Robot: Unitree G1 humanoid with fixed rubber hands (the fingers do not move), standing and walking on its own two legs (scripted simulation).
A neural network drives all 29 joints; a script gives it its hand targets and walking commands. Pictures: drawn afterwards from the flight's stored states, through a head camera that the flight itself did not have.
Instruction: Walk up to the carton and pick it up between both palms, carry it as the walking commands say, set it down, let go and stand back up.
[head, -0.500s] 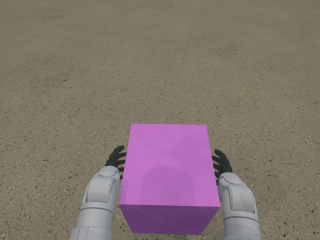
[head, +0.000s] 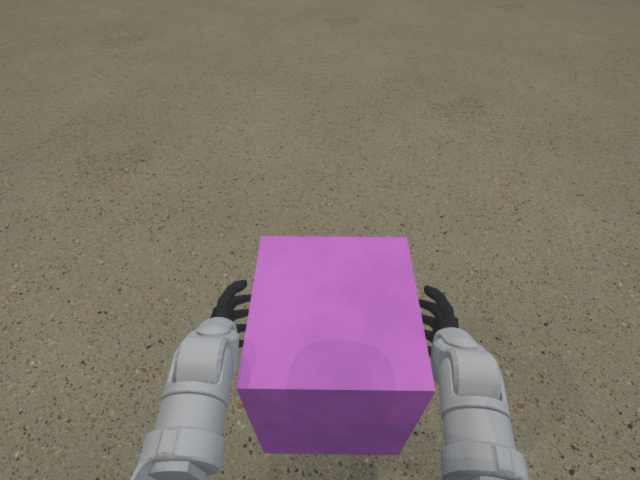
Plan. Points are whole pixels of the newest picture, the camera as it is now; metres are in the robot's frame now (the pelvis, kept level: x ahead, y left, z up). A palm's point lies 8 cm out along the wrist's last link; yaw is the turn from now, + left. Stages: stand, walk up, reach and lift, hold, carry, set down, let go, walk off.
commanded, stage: reach and lift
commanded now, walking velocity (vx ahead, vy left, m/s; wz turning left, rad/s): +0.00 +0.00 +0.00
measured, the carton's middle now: (332, 349) +0.29 +0.00 -0.01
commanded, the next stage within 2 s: hold in 0.18 s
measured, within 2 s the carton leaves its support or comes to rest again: neither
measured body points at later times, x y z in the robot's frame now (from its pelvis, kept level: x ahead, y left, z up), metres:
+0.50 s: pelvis +0.01 +0.00 +0.00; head -0.03 +0.00 +0.45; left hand +0.30 +0.15 +0.03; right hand +0.30 -0.15 +0.03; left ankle +0.04 +0.15 -0.73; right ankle +0.04 -0.15 -0.73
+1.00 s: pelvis +0.08 +0.05 +0.00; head +0.04 +0.05 +0.44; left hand +0.35 +0.25 +0.08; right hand +0.40 -0.04 +0.08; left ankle +0.04 +0.13 -0.73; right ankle +0.15 -0.03 -0.73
